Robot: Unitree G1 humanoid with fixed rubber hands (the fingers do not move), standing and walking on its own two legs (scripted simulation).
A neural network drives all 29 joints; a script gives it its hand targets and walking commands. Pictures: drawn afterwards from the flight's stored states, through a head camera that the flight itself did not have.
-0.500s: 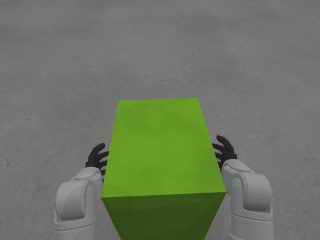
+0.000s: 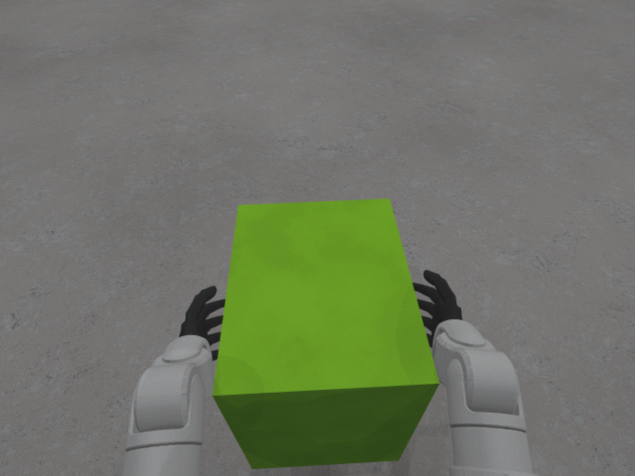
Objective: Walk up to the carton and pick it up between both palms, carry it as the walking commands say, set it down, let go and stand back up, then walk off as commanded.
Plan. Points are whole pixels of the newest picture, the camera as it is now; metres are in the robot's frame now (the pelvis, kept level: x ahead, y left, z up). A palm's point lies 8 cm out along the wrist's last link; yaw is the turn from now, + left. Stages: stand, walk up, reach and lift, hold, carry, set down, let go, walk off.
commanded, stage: carry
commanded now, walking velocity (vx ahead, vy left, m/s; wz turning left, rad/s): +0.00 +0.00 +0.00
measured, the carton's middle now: (320, 335) +0.31 +0.00 -0.03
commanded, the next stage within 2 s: hold in 0.74 s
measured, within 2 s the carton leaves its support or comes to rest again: neither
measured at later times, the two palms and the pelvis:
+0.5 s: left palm (196, 341) +0.27 +0.15 +0.04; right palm (443, 326) +0.28 -0.15 +0.05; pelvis +0.00 +0.00 +0.00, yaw +0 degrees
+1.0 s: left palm (206, 347) +0.26 +0.14 +0.04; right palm (452, 338) +0.27 -0.16 +0.03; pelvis +0.00 -0.01 +0.00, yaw +0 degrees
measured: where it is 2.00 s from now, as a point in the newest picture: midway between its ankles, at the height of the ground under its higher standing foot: outside the picture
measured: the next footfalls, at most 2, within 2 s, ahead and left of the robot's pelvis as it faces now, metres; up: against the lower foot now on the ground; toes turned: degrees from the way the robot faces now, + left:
none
